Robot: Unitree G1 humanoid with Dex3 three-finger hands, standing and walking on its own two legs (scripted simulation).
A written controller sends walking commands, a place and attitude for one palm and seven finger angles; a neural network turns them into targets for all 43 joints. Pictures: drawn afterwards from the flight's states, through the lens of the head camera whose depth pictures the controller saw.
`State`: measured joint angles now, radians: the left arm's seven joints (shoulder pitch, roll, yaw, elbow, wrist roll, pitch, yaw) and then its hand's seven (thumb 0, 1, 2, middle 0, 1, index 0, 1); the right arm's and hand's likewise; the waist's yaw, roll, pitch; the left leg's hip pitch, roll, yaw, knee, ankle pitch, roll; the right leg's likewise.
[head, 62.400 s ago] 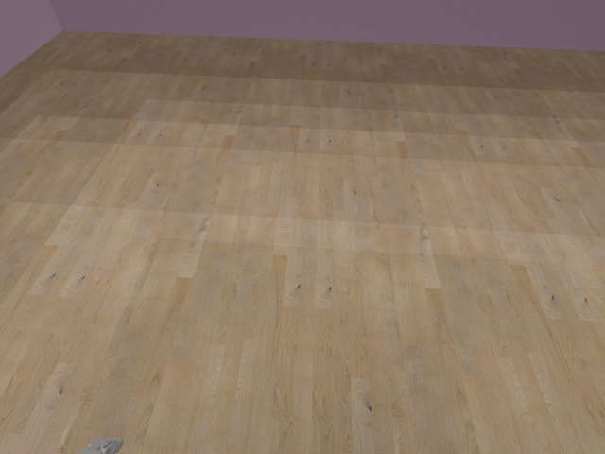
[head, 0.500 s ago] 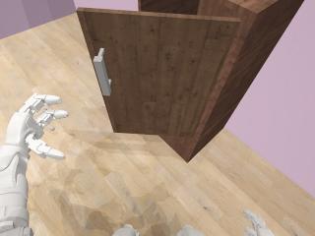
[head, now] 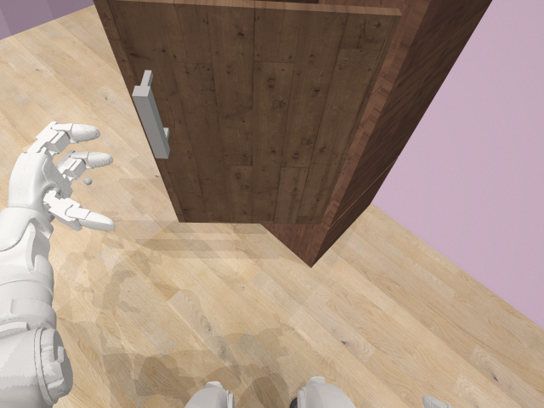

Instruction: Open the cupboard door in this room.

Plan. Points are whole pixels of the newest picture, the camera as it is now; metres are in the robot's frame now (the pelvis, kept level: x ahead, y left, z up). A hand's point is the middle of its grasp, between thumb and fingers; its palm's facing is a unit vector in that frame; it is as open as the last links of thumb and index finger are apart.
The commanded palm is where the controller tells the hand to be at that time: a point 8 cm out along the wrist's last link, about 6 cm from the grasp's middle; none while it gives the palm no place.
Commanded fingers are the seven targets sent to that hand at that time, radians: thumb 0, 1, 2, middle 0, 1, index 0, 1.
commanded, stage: move the hooked fingers beside the handle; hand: left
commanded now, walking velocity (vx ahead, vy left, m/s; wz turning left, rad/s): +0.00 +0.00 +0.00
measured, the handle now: (155, 116) +0.56 +0.19 +0.06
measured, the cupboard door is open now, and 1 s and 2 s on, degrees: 44 44 44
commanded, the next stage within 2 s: slide the fingers in behind the handle in 1.44 s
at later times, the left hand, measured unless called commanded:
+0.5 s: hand (108, 141) +0.49 +0.25 +0.07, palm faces -0.03 -1.00 +0.00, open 13.9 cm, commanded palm +0.48 +0.30 +0.06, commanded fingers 0.00 -0.50 0.30 -0.30 -1.20 -0.30 -1.20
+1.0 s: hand (107, 135) +0.51 +0.26 +0.06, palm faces -0.03 -1.00 +0.00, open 13.9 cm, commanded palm +0.50 +0.29 +0.06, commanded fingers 0.00 -0.50 0.30 -0.30 -1.20 -0.30 -1.20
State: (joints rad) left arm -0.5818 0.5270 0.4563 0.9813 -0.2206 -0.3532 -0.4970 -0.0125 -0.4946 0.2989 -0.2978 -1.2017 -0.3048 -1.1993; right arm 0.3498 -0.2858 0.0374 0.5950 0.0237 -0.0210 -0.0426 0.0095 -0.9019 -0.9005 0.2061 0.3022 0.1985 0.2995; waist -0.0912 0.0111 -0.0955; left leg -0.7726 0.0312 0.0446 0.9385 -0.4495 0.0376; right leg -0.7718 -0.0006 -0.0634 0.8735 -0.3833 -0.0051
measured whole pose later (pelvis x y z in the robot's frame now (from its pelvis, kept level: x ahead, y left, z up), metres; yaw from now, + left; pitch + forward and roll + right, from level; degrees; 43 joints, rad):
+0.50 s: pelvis -0.01 +0.00 -0.02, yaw -1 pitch +21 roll -3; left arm -0.91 0.68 0.48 1.23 -0.12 -0.35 -0.46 -0.01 -0.50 0.30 -0.30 -1.20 -0.30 -1.20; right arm 0.39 -0.30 0.06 0.61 0.00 0.05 -0.04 0.01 -0.90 -0.90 0.21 0.30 0.20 0.30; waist -0.17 0.02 -0.08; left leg -0.94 0.05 0.03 1.03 -0.47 0.04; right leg -0.92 0.01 -0.08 0.94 -0.39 0.00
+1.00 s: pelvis +0.01 +0.01 -0.01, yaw -2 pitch +23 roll -5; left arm -0.89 0.69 0.50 1.19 -0.12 -0.34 -0.46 -0.01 -0.49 0.30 -0.30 -1.20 -0.30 -1.20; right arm 0.42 -0.29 0.05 0.59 -0.01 0.11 -0.01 0.00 -0.90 -0.90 0.21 0.30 0.20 0.30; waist -0.18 0.02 -0.09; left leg -0.94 0.06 0.03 1.03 -0.49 0.05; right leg -0.92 0.02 -0.07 0.91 -0.39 0.01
